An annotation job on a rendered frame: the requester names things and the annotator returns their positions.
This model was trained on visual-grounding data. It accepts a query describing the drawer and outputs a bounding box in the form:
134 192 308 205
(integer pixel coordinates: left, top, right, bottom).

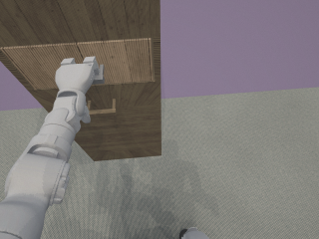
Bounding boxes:
0 38 154 89

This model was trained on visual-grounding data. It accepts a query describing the robot right shin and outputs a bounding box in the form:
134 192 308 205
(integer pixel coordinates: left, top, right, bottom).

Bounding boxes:
184 227 198 235

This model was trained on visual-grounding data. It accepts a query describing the robot left upper arm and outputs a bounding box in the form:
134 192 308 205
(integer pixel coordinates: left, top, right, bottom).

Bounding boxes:
0 153 71 239

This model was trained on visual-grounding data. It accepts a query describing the cabinet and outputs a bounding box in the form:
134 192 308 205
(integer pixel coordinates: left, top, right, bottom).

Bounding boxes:
0 0 161 161

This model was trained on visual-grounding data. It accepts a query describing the robot left forearm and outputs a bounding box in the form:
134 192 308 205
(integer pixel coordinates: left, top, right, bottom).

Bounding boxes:
4 88 86 197

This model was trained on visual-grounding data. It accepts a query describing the left robot hand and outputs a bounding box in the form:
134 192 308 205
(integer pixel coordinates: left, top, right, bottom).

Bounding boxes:
55 56 100 123

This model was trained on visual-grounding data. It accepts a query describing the handle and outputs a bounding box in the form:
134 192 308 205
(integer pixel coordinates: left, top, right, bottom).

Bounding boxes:
89 109 117 118
92 64 105 85

